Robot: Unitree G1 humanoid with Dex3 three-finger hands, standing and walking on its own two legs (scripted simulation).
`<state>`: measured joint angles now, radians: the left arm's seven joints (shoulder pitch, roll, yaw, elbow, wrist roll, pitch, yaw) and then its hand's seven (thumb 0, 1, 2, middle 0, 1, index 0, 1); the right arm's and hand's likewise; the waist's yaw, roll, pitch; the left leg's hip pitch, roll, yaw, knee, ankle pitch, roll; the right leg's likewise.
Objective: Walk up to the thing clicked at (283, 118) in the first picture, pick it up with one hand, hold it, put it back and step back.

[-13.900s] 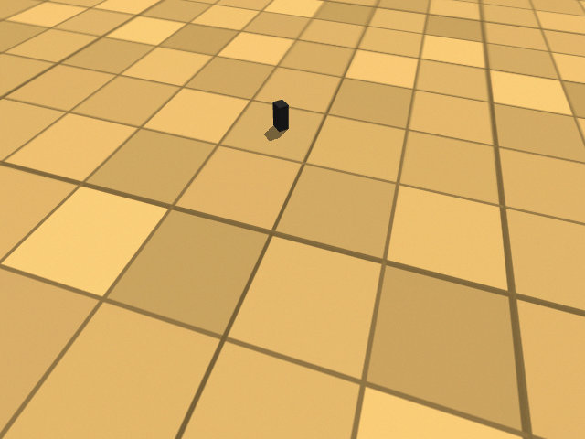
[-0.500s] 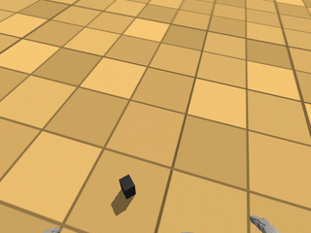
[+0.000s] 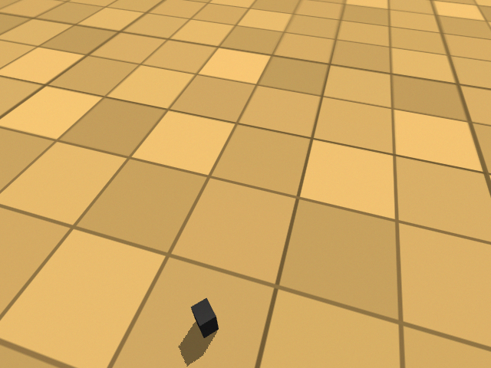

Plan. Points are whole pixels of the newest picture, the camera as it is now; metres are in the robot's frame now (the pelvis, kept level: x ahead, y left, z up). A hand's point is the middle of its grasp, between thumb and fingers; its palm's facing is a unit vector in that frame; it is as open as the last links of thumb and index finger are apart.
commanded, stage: stand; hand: left
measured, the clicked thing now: (205, 318) +0.41 +0.15 -0.70
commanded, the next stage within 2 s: walk up in 0.20 s
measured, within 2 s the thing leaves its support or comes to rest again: neither
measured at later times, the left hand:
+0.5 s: hand out of the picture +0.05 +0.29 -0.17, palm faces -0.05 -0.92 -0.40, open 7.4 cm
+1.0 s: hand out of the picture -0.11 +0.26 -0.16, palm faces -0.09 -0.91 -0.40, open 7.4 cm
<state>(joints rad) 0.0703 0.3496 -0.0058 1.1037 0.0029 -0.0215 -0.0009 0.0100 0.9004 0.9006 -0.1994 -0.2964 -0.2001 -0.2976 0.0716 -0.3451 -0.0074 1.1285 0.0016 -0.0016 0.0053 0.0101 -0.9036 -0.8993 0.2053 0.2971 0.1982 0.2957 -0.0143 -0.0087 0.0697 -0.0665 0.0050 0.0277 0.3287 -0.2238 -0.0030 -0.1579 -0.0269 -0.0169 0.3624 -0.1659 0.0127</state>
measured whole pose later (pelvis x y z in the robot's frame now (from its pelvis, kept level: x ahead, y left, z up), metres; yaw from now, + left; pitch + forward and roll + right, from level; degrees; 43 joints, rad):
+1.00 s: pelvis -0.22 +0.00 -0.02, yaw -4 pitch -3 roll +1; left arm 0.15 0.36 0.06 0.88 0.03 0.04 0.00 0.01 0.90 0.90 -0.20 -0.30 -0.20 -0.30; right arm 0.08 -0.38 -0.05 0.91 0.00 0.06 -0.02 0.01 -0.90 -0.90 0.21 0.30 0.20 0.30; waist 0.01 0.02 0.20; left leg -0.47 -0.04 -0.06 0.95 -0.48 0.01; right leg -0.25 0.03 0.07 0.66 -0.36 -0.02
